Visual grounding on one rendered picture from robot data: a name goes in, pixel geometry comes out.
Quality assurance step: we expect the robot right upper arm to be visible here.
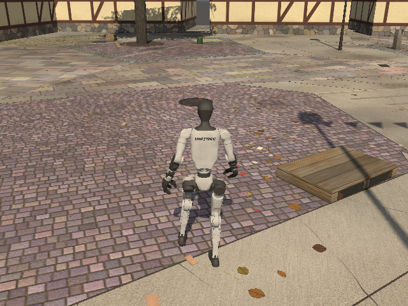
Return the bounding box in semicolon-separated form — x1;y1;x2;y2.
218;128;235;162

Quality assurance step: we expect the robot torso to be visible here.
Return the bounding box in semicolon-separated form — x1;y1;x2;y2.
190;125;220;191

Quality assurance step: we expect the robot right forearm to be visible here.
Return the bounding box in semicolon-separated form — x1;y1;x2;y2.
228;153;238;171

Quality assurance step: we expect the left robot thigh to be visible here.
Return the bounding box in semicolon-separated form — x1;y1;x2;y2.
182;177;196;210

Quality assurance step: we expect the left robot hand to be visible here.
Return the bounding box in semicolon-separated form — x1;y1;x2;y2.
162;179;177;194

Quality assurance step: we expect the robot left upper arm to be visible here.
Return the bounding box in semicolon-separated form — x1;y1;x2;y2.
174;128;192;164

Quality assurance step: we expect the right robot hand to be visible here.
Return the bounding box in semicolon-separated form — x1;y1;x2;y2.
223;168;238;179

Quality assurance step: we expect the robot left forearm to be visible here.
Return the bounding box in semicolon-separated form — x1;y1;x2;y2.
164;154;179;181

